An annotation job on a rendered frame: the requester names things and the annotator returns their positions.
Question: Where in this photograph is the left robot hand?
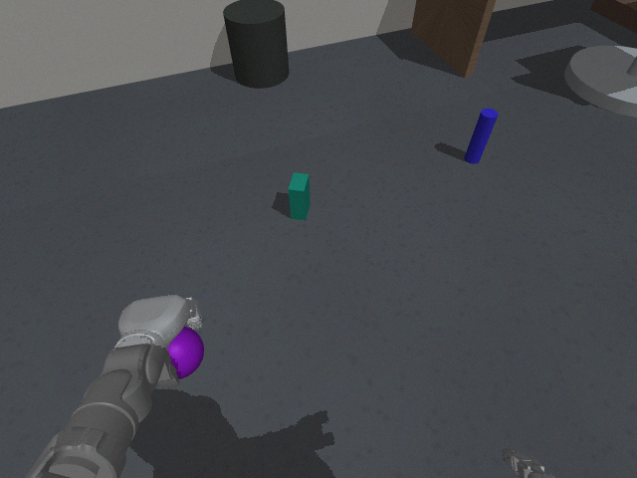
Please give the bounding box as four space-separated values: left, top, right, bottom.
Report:
118 295 203 387

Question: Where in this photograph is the right robot hand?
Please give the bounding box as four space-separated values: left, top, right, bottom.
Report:
502 449 554 478

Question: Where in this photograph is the left robot arm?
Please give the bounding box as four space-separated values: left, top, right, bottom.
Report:
24 330 168 478

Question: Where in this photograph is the office chair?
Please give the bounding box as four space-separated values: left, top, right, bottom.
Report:
564 0 637 118

